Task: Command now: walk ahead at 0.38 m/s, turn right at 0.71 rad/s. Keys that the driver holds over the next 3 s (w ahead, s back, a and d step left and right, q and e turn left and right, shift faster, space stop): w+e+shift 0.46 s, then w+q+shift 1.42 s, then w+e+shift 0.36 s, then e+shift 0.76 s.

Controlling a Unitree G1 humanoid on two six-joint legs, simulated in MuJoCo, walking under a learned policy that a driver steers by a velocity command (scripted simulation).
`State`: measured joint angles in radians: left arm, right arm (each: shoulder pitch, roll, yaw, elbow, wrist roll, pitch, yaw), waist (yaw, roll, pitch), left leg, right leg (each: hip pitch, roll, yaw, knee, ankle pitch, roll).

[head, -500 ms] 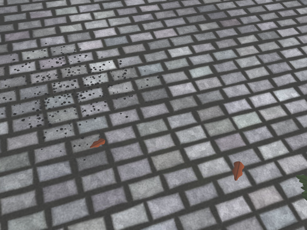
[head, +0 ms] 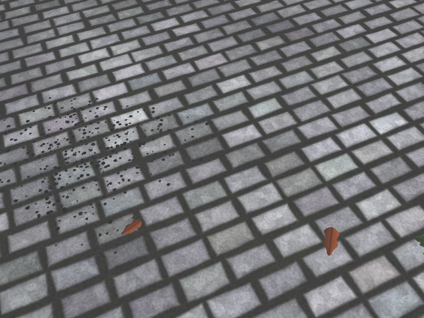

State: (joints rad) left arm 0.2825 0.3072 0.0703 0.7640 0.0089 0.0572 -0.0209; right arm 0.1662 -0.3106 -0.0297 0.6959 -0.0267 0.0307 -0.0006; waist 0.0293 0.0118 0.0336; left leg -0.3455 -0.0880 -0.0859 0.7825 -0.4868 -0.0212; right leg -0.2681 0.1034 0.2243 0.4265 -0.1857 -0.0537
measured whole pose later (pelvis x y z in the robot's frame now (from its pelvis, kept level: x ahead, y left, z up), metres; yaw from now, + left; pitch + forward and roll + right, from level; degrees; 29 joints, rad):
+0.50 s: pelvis +0.20 -0.07 -0.04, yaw -25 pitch +3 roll -1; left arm -0.03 0.31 0.03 0.59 0.04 0.03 -0.12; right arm 0.55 -0.27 -0.02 0.90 -0.05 -0.10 -0.02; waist -0.10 -0.03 0.02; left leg 0.28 0.05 0.28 0.17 -0.48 -0.07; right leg -0.76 -0.03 -0.13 0.86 -0.20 -0.13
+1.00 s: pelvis +0.60 -0.29 -0.04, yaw -15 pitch -1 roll -2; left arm 0.44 0.23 0.02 0.92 0.02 -0.08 0.04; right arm 0.13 -0.27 -0.02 0.79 -0.01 -0.02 0.06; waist -0.02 0.03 0.06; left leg -0.58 -0.05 0.19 0.69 0.01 0.19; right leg 0.25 0.07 -0.31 0.47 -0.32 0.01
